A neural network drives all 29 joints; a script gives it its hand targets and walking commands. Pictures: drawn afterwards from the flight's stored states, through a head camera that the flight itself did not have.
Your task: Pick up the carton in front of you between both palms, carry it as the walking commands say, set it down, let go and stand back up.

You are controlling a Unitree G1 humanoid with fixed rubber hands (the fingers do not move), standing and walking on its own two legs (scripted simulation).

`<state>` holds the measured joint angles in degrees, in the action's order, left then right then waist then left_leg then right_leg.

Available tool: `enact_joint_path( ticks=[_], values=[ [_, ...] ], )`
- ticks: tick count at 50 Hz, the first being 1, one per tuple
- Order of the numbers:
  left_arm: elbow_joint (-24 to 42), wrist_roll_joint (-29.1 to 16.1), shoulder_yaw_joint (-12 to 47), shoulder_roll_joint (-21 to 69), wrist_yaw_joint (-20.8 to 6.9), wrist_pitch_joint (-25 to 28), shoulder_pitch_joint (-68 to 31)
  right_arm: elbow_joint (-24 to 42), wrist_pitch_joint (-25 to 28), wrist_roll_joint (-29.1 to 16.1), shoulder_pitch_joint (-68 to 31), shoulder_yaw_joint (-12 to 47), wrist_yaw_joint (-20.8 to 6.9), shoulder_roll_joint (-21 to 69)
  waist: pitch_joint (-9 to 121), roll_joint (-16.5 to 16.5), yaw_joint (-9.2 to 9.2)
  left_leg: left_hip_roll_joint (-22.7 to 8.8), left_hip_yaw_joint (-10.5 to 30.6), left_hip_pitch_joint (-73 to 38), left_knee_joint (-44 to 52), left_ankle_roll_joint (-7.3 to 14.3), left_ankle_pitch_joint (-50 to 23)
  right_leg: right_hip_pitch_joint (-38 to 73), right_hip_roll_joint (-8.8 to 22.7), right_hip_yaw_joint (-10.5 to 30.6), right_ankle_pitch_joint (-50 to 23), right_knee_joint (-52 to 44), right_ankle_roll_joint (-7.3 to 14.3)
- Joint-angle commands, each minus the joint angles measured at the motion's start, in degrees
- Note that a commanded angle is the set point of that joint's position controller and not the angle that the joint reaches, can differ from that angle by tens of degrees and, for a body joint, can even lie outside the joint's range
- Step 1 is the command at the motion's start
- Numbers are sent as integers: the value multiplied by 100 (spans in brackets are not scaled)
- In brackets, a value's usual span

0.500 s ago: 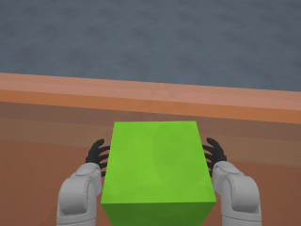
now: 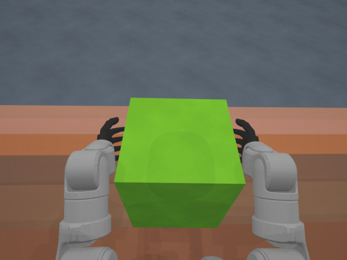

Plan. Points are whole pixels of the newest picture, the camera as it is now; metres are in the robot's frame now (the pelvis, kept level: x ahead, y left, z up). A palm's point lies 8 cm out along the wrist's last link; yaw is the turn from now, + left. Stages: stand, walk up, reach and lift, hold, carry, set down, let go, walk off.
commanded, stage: carry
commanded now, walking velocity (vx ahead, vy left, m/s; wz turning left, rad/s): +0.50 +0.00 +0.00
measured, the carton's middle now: (176, 167) +0.33 -0.01 +0.03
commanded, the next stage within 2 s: none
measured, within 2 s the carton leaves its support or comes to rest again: neither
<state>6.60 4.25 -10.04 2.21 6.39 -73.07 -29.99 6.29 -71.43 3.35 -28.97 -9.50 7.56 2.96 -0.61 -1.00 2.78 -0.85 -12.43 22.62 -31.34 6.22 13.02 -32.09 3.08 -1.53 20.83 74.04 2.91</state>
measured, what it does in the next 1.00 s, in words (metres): goes down: right foot, then left foot 0.11 m lower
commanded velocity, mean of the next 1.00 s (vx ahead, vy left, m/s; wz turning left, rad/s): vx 0.50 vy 0.00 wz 0.00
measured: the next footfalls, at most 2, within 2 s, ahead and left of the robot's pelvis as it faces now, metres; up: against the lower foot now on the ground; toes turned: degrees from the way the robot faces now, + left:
right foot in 0.28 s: +0.35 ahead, -0.10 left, +0.00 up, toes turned -4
left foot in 0.74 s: +0.66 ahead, +0.06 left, -0.11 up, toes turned +2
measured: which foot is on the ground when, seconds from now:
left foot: down 0.00-0.28, up 0.30-0.72, down 0.74-1.00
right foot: up 0.00-0.26, down 0.28-0.74, up 0.76-1.00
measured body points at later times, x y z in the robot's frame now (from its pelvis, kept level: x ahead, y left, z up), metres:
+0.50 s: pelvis +0.32 -0.04 -0.01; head +0.41 -0.03 +0.43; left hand +0.69 +0.15 +0.07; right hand +0.71 -0.15 +0.07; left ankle +0.31 +0.10 -0.67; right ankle +0.31 -0.09 -0.73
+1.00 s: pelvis +0.67 +0.03 -0.15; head +0.72 +0.03 +0.30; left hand +1.05 +0.16 -0.08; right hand +1.03 -0.15 -0.08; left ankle +0.62 +0.06 -0.84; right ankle +0.75 -0.12 -0.80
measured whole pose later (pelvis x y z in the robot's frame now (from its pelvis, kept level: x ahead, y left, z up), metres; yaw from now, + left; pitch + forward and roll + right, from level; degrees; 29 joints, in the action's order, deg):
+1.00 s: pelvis +0.67 +0.03 -0.15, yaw +1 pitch +4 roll -1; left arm -9.7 4.3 -13.4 0.9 7.2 -69.6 -37.8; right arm -12.1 -67.1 1.2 -37.6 -11.0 8.1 0.0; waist -2.8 -0.1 5.1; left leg 6.2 -4.9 22.2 -47.2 8.7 29.2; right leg -42.7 1.4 1.9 8.6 61.6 2.6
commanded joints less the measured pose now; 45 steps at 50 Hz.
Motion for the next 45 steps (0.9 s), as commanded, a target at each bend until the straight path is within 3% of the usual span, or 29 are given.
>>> enact_joint_path(
  ticks=[1,7,10,12,13,14,15,16,17,19,21,23,25,26,27,28,29,32,34,35,36,37,38,39,40,41,42,43,45],
  values=[
    [225,-2388,3927,5518,-1145,343,-4157,485,202,-2842,-4563,4052,-1540,5563,2615,605,-126,-1537,1894,-2403,1086,523,-1199,-885,167,33,-336,-262,-22],
    [-435,-2456,3693,5675,-1049,439,-4904,-357,289,-2708,-5049,3591,-1473,5571,2421,796,54,-1202,1228,-2838,567,564,-2786,-1270,17,-352,-1178,-2148,25],
    [-692,-2503,3554,5812,-1076,420,-5093,-639,284,-2595,-5140,3392,-1434,5659,2232,916,117,-897,763,-2643,499,305,-3507,-346,-381,-807,-1805,-3585,96],
    [-831,-2481,3430,5907,-1118,383,-5123,-774,271,-2517,-5168,3299,-1409,5754,2447,1207,-139,-967,570,-2562,17,105,-4290,712,-446,-713,-2304,-3798,313],
    [-917,-2479,3371,5933,-1148,379,-4993,-822,255,-2498,-5125,3301,-1403,5819,2770,954,-521,-862,305,-2394,-797,-65,-4849,1576,-676,-980,-2359,-3761,326],
    [-997,-2461,3295,5939,-1191,384,-4905,-863,253,-2475,-5129,3317,-1393,5897,2908,573,-871,-642,224,-1955,-1826,-212,-4445,2501,-656,-961,-2425,-4328,292],
    [-1088,-2442,3204,5916,-1248,394,-4818,-867,253,-2423,-5173,3307,-1376,5907,3067,-270,-1017,-307,417,-793,-3067,-294,-2718,3696,159,7,-3579,-4049,387],
    [-1160,-2409,3166,5879,-1274,420,-4837,-959,228,-2301,-4975,3240,-1359,6083,3648,-1814,-681,549,771,932,-4480,-449,1453,5108,1375,2289,-4518,-4137,1318],
    [-1113,-2538,3237,6102,-1330,442,-4770,-910,242,-2193,-5009,3158,-1317,5986,3687,-1918,-835,548,1195,1944,-5210,-359,1979,5510,1508,2952,-3415,-4475,1603],
    [-567,-2854,3457,6480,-1416,502,-5363,-509,301,-2144,-5350,3230,-1214,6110,3189,-643,-871,104,1608,2528,-4786,-210,1484,5024,1309,2351,-3465,-4300,1377],
    [13,-3138,3713,6692,-1413,556,-5861,-140,351,-2118,-5358,3264,-1126,6108,3160,-222,-742,-86,1620,2218,-3979,-236,1068,4416,1211,2037,-3067,-4283,1256],
    [405,-3229,3871,6642,-1359,591,-5938,120,399,-2093,-5224,3332,-1048,6028,3131,-206,-709,-58,1482,2006,-3152,-341,1350,4125,1182,1842,-2824,-4354,1289],
    [613,-3188,3943,6439,-1297,596,-5703,283,427,-2025,-5037,3395,-999,5849,3118,-347,-779,98,1174,1824,-2447,-402,1246,4002,1129,1452,-3662,-4257,1313],
    [666,-3156,3991,6318,-1269,595,-5572,345,433,-2017,-4921,3459,-980,5775,3237,-450,-832,54,1146,1889,-2837,-354,169,4250,1112,1287,-4218,-3947,1145],
    [631,-3104,3998,6188,-1249,591,-5353,371,421,-1999,-4787,3507,-980,5656,3254,-453,-836,18,1137,2100,-2607,-343,-136,4424,1039,1153,-4401,-3798,1071],
    [565,-3039,4026,6041,-1243,585,-5230,337,409,-1970,-4742,3579,-995,5573,3148,-388,-1050,20,1191,2756,-1951,-345,-1235,4997,632,915,-3980,-3323,881],
    [401,-2972,4002,5907,-1247,570,-5010,251,379,-1949,-4636,3594,-1016,5470,3095,-421,-1184,98,1062,2891,-1567,-359,-1616,5155,509,947,-3983,-3123,867],
    [-193,-2838,3945,5765,-1330,549,-4657,-126,304,-1824,-4460,3485,-1107,5170,2427,-108,-1174,290,706,994,509,-442,-3367,3389,67,379,-2341,-3021,753],
    [-598,-2825,3900,5751,-1402,560,-4588,-411,263,-1730,-4431,3332,-1171,5003,2140,-597,-831,158,718,-358,725,-309,-4150,2276,8,167,-1468,-2584,678],
    [-804,-2836,3883,5779,-1436,553,-4668,-591,247,-1704,-4453,3246,-1198,4955,2552,-760,-242,231,443,-1549,-174,-236,-4484,1853,201,-121,-2272,-1750,471],
    [-967,-2824,3821,5822,-1451,557,-4712,-748,236,-1706,-4425,3125,-1240,4849,2761,-479,322,128,517,-2394,25,-234,-3791,1462,309,-270,-3049,-749,264],
    [-1011,-2782,3741,5798,-1440,548,-4888,-860,231,-1725,-4448,3017,-1297,4831,2630,533,912,-141,859,-3059,296,-151,-2819,725,-2,-298,-1981,815,51],
    [-1263,-2639,3567,5763,-1410,503,-5197,-1159,192,-1761,-4633,2899,-1355,4801,2127,1748,590,-685,1375,-3490,-563,-123,-4965,-596,-776,-319,1809,2244,-63],
    [-1495,-2491,3398,5598,-1331,382,-5144,-1591,176,-1891,-4608,2898,-1384,4859,2481,1908,81,-1461,3340,-3827,-422,695,-4332,-1366,-856,311,1532,2180,-58],
    [-1507,-2365,3171,5434,-1253,345,-5096,-1615,178,-2107,-4719,2923,-1434,5175,2243,1365,150,-1606,3812,-3304,-87,835,-3460,-1465,-535,302,1362,1671,-58],
    [-1504,-2326,3064,5514,-1179,364,-5140,-1473,181,-2345,-5067,2950,-1478,5353,2195,630,-38,-1476,3644,-3101,-276,653,-3103,-1705,-266,649,519,1010,-41],
    [-1447,-2277,2981,5621,-1122,383,-5028,-1363,230,-2553,-5368,3067,-1514,5634,2801,731,-29,-1802,4320,-3008,-219,1072,-1729,-1749,-221,670,577,1122,-70],
    [-1312,-2224,2949,5710,-1087,433,-5121,-1269,282,-2767,-5604,3154,-1538,6030,2572,240,-132,-1738,4259,-2302,-140,1000,-1763,-1557,-56,716,352,452,-79],
    [-1155,-2250,2909,6081,-1081,534,-5322,-912,404,-3052,-6031,3333,-1551,6481,2395,313,11,-1468,3959,-1782,74,1000,-1683,-1218,-129,527,408,-629,-185]
  ],
)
